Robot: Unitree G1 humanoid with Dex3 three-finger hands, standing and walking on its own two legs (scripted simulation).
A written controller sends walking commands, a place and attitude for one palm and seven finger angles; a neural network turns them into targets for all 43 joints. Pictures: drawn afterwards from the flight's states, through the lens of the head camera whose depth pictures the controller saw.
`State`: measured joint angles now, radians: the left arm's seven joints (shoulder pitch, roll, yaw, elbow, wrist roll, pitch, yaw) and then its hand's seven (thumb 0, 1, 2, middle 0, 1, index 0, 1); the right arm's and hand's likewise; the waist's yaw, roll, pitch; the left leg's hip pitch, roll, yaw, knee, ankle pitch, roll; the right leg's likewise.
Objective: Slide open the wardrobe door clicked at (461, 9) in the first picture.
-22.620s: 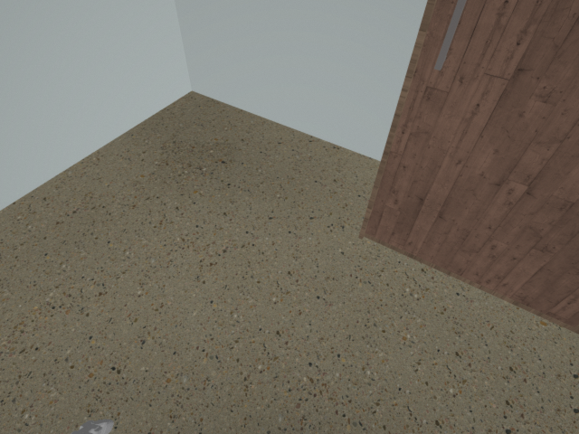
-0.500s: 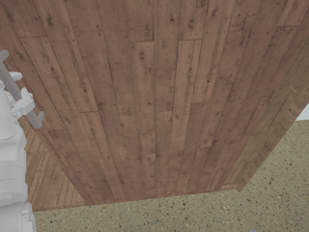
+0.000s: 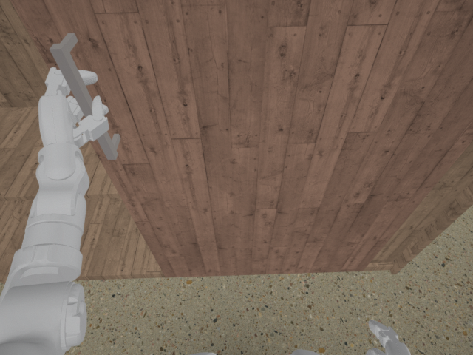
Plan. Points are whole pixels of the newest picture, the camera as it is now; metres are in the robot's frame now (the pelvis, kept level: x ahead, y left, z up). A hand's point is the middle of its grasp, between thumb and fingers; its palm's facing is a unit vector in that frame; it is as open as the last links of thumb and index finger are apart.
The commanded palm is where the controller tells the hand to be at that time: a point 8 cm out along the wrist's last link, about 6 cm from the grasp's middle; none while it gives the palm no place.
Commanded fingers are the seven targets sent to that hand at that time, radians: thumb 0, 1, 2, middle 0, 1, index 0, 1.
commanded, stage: stop walking and hold the door there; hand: left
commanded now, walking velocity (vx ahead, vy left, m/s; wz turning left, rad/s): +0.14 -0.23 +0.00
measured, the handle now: (93, 104) +0.46 +0.28 +0.18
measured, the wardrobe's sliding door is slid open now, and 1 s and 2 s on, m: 0.66 0.66 0.66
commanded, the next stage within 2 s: loosen the grip on the handle in 1.34 s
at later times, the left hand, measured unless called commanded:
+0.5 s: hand (102, 120) +0.42 +0.25 +0.18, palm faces +0.30 -0.94 -0.16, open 5.8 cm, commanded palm +0.39 +0.27 +0.16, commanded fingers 0.00 0.90 0.90 -0.45 -1.40 -0.45 -1.40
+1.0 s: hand (103, 120) +0.42 +0.25 +0.18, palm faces +0.40 -0.89 -0.24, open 5.9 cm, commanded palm +0.38 +0.27 +0.16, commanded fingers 0.00 0.90 0.90 -0.45 -1.40 -0.45 -1.40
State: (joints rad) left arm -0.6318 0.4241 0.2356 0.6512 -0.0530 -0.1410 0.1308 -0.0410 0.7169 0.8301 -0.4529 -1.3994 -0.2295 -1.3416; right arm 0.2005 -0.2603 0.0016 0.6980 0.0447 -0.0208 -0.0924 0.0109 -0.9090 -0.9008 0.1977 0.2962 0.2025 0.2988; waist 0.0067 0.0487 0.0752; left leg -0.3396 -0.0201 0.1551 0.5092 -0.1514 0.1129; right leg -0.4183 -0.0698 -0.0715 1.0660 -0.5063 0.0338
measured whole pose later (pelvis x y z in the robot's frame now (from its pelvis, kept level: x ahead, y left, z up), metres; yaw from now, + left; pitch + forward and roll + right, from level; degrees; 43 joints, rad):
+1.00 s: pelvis +0.00 -0.02 +0.00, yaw -3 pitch +0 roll +0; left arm -0.61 0.50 0.28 0.73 -0.06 -0.11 0.09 -0.04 0.74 0.86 -0.45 -1.39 -0.25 -1.35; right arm 0.27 -0.29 0.03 0.71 0.04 -0.03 -0.11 0.01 -0.91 -0.90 0.20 0.30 0.21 0.30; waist 0.01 0.04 0.01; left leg -0.37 0.03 0.14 0.51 -0.15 0.05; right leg -0.14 0.04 -0.09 0.50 -0.38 -0.05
